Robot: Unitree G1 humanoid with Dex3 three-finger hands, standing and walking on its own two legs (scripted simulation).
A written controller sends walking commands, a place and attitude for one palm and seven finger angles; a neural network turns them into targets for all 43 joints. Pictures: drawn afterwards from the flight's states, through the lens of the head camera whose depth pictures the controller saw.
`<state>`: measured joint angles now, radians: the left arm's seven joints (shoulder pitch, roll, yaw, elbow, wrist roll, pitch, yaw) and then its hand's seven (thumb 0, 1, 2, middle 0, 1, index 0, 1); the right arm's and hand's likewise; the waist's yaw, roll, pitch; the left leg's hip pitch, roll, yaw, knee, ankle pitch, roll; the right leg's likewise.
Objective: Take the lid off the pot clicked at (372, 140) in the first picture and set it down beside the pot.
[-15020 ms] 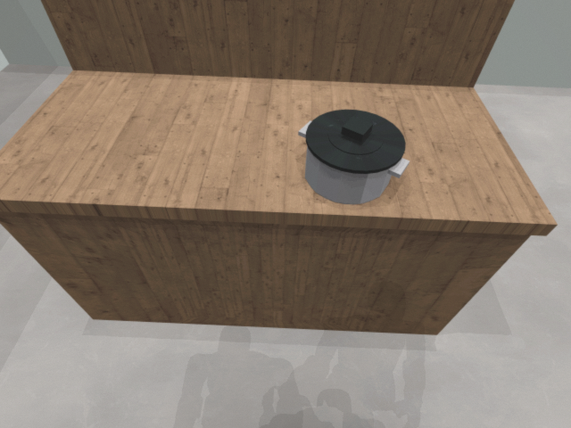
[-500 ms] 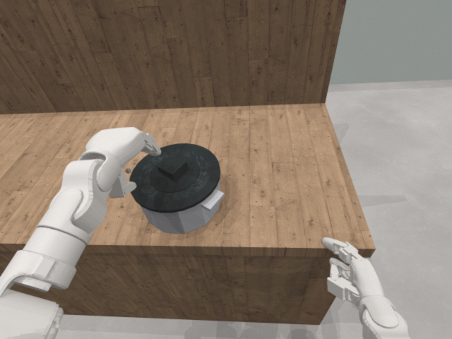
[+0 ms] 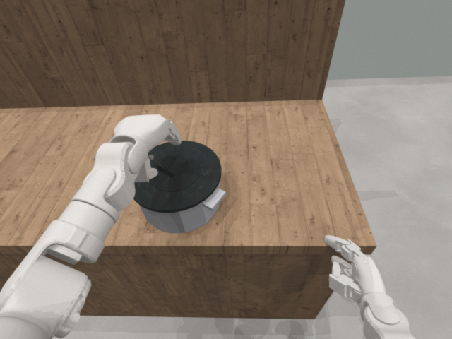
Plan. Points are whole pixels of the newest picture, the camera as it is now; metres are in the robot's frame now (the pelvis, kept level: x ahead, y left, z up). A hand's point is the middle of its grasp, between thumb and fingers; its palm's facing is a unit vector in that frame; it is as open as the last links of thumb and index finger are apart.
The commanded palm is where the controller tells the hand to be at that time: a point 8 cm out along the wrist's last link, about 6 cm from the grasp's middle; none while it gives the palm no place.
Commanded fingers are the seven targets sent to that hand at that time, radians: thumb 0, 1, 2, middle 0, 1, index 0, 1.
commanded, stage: move the open hand above the knob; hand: left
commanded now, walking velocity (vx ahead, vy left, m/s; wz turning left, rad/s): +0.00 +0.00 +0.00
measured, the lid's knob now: (172, 164) +0.46 +0.13 +0.05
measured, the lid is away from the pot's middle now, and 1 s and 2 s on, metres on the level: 0.00 0.00 0.00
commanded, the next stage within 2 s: lower the open fingers around the knob in 0.84 s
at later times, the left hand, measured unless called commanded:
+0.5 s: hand (162, 150) +0.43 +0.13 +0.13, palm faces -0.23 -0.05 -0.97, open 10.0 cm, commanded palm +0.41 +0.14 +0.19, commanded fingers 0.00 -0.28 1.41 -0.84 -0.08 -0.84 -0.08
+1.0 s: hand (164, 147) +0.43 +0.13 +0.13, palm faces -0.26 -0.04 -0.96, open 10.0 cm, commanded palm +0.42 +0.13 +0.18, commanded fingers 0.00 -0.28 1.41 -0.84 -0.08 -0.84 -0.08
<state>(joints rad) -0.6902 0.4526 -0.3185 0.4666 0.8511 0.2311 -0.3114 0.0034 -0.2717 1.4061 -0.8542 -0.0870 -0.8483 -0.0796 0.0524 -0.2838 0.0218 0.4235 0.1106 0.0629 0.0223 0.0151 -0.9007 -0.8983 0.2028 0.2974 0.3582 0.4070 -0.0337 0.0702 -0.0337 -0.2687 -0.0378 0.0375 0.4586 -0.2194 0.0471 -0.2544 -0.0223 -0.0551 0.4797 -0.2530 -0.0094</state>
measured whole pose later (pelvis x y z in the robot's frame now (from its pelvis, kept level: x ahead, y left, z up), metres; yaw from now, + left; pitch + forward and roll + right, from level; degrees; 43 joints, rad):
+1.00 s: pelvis +0.00 +0.00 +0.00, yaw +0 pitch +3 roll +0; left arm -0.85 0.37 -0.34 0.70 0.88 0.27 -0.29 0.00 -0.27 1.41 -0.85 -0.09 -0.85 -0.08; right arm 0.05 -0.26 0.04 0.42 0.11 0.06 0.01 0.02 -0.90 -0.90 0.20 0.30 0.36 0.40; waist -0.05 0.06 -0.06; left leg -0.30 -0.03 0.04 0.47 -0.22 0.04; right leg -0.29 -0.02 -0.05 0.50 -0.26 -0.02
